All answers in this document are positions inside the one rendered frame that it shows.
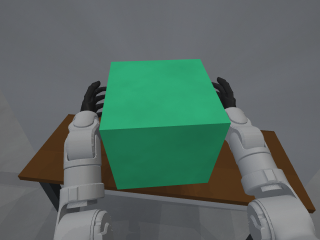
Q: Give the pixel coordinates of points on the right robot hand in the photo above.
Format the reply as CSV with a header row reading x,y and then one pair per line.
x,y
225,93

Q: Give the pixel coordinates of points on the carton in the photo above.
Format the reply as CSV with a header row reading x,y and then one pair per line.
x,y
162,123

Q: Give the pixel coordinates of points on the right robot forearm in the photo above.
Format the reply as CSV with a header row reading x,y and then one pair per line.
x,y
260,176

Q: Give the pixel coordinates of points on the table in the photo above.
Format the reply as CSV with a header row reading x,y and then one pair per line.
x,y
224,185

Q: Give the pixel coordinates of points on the robot left upper arm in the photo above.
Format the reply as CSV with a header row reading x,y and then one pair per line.
x,y
85,225

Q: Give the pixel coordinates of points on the left robot hand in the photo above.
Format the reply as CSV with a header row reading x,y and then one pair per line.
x,y
90,98

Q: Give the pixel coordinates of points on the robot right upper arm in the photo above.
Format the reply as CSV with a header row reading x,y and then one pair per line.
x,y
279,218

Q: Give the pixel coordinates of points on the left robot forearm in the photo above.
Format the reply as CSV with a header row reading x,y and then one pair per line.
x,y
82,163

